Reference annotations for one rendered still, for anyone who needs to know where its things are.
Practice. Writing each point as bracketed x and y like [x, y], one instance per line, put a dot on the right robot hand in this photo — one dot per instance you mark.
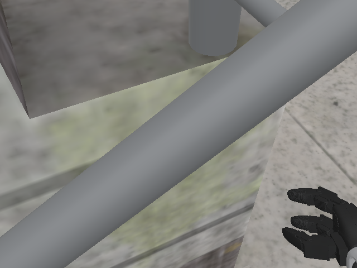
[336, 236]

